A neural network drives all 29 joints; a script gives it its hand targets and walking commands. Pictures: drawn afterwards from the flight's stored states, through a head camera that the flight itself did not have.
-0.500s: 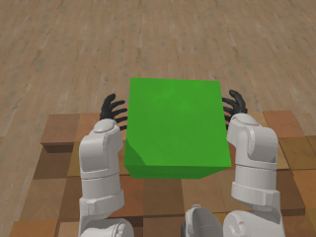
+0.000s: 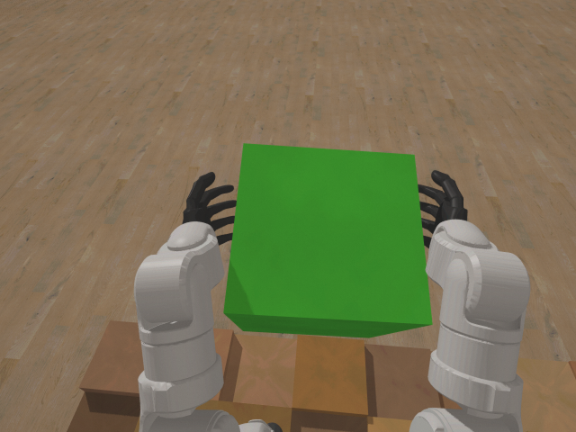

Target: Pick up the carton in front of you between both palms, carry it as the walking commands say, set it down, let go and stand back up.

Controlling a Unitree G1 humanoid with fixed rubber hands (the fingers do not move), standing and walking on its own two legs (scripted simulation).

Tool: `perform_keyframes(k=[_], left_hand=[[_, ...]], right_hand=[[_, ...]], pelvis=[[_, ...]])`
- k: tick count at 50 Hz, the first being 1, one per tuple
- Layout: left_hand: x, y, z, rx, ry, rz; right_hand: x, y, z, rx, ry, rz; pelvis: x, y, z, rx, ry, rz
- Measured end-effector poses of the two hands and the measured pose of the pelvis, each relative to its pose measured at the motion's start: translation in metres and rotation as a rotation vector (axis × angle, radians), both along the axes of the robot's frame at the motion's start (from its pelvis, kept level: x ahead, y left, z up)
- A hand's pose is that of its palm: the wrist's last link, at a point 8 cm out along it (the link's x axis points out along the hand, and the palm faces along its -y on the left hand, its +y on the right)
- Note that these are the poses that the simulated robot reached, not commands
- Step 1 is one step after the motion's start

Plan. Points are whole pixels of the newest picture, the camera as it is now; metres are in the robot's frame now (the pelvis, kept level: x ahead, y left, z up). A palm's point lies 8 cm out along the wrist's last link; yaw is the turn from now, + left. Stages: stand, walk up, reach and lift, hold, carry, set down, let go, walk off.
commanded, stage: carry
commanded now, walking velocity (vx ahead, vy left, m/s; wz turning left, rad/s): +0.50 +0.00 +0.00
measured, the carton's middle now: (316, 256) +0.34 +0.02 +0.06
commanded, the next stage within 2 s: none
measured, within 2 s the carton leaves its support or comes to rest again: neither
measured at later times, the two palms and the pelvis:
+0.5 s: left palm (251, 110) +0.67 +0.15 +0.10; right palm (396, 106) +0.68 -0.13 +0.11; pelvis +0.33 +0.02 -0.01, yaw +0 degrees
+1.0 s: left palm (253, 27) +1.00 +0.19 +0.14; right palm (363, 22) +1.01 -0.09 +0.15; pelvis +0.66 +0.05 -0.04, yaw -2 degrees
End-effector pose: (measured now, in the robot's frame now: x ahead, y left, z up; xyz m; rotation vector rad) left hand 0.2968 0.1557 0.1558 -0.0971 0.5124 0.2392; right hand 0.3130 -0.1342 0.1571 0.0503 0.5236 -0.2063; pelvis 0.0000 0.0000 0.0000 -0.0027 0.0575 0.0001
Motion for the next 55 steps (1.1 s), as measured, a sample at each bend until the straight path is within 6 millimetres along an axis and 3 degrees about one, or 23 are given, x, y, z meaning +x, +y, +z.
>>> perform_keyframes(k=[3, 6, 14, 20, 26, 31, 36, 42, 48, 51, 55], left_hand=[[0.064, 0.006, -0.002, 0.026, -0.006, -0.061], [0.118, 0.006, -0.006, 0.044, 0.07, -0.114], [0.225, 0.001, -0.025, 0.017, 0.207, -0.119], [0.299, 0.003, -0.042, 0.011, 0.197, -0.075], [0.384, -0.002, -0.058, 0.036, 0.16, -0.022], [0.433, -0.001, -0.073, 0.048, 0.248, 0.031], [0.483, 0.006, -0.064, 0.014, 0.242, 0.077], [0.565, 0.015, -0.034, 0.028, 0.133, 0.057], [0.664, 0.031, -0.011, 0.053, 0.013, 0.012], [0.718, 0.04, -0.015, 0.066, -0.012, -0.03], [0.772, 0.042, -0.032, 0.064, 0.095, -0.065]], right_hand=[[0.052, 0.006, 0.003, -0.047, -0.012, -0.028], [0.093, 0.006, 0.0, -0.072, 0.061, -0.061], [0.198, 0.002, -0.016, -0.018, 0.2, -0.108], [0.283, 0.004, -0.033, -0.001, 0.188, -0.087], [0.382, 0.0, -0.053, 0.004, 0.135, -0.034], [0.447, 0.011, -0.065, -0.007, 0.164, 0.001], [0.501, 0.018, -0.061, 0.019, 0.161, 0.005], [0.574, 0.025, -0.034, 0.031, 0.05, -0.017], [0.663, 0.041, -0.007, -0.005, -0.071, -0.031], [0.709, 0.049, -0.005, -0.053, -0.096, -0.042], [0.757, 0.051, -0.021, -0.069, 0.013, -0.065]], pelvis=[[0.044, 0.016, -0.014, 0.011, -0.018, -0.008], [0.075, 0.026, -0.01, 0.003, -0.008, -0.011], [0.162, 0.04, 0.01, -0.011, 0.028, -0.022], [0.244, 0.034, 0.007, -0.001, 0.031, -0.012], [0.341, 0.016, -0.012, -0.001, 0.018, -0.004], [0.396, 0.005, -0.002, 0.004, 0.028, -0.006], [0.452, 0.001, 0.01, 0.011, 0.039, 0.001], [0.527, 0.013, 0.009, -0.007, 0.031, -0.006], [0.624, 0.038, -0.022, -0.048, 0.004, -0.019], [0.671, 0.05, -0.05, -0.038, -0.012, -0.021], [0.713, 0.061, -0.055, -0.024, -0.002, -0.007]])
